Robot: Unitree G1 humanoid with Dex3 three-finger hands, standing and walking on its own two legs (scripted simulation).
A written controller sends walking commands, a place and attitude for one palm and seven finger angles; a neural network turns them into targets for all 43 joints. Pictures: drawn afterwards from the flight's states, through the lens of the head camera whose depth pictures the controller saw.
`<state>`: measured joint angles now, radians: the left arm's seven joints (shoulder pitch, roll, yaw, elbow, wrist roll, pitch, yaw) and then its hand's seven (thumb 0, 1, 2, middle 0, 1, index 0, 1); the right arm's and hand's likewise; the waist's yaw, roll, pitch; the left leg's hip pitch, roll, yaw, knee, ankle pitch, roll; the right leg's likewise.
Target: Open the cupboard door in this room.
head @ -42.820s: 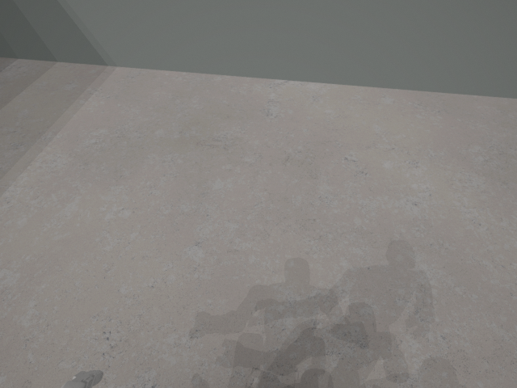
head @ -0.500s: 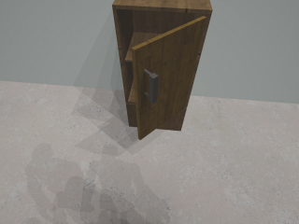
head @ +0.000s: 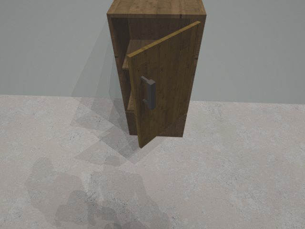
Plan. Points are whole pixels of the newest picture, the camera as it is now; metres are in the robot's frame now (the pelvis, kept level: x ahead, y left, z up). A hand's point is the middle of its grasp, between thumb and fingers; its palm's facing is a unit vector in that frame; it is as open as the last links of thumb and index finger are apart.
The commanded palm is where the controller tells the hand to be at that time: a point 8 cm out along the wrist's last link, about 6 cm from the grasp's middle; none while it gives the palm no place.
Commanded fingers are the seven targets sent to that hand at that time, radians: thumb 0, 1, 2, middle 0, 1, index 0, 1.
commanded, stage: let the arm hang, fingers relaxed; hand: left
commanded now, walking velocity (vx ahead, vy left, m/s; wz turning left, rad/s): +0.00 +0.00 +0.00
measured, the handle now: (147, 93) +0.61 +0.05 -0.03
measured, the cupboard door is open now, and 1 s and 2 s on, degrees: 47 47 47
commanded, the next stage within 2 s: look to check the result in 0.12 s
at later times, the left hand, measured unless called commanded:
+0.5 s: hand out of the picture +0.02 +0.17 -0.17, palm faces +0.01 -0.98 -0.20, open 7.4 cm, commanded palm none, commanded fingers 0.00 0.90 0.90 -0.20 -0.30 -0.20 -0.30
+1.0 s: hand out of the picture +0.04 +0.17 -0.18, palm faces -0.01 -0.98 -0.21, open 7.4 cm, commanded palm none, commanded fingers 0.00 0.90 0.90 -0.20 -0.30 -0.20 -0.30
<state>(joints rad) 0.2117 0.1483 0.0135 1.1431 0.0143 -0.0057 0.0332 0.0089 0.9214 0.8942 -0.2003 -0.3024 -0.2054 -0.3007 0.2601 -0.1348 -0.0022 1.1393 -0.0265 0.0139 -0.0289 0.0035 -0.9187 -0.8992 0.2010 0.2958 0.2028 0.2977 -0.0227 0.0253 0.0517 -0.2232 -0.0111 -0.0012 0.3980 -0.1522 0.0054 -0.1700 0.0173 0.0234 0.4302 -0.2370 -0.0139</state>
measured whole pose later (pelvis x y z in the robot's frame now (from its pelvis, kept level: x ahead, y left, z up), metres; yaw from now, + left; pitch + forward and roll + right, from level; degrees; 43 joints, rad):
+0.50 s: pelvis +0.02 -0.01 +0.00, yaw +0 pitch -1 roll +0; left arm 0.23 0.15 0.01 1.16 0.01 -0.01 0.03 0.00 0.90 0.89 -0.20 -0.30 -0.20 -0.30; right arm 0.22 -0.16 0.00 1.14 -0.02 0.01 -0.03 0.00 -0.91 -0.90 0.20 0.30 0.20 0.30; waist -0.01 0.01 0.07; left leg -0.19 0.00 0.00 0.39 -0.17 0.00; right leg -0.13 0.03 0.02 0.40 -0.24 -0.02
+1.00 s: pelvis +0.02 -0.01 +0.00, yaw -3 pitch -1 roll +0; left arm 0.23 0.16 0.04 1.11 0.02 0.02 0.02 0.00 0.90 0.89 -0.20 -0.30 -0.20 -0.30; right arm 0.21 -0.16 -0.02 1.10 -0.02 0.03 -0.04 0.00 -0.91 -0.90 0.20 0.30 0.20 0.30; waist 0.00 0.01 0.08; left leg -0.22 0.03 0.04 0.46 -0.23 -0.01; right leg -0.17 0.05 0.07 0.46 -0.28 -0.03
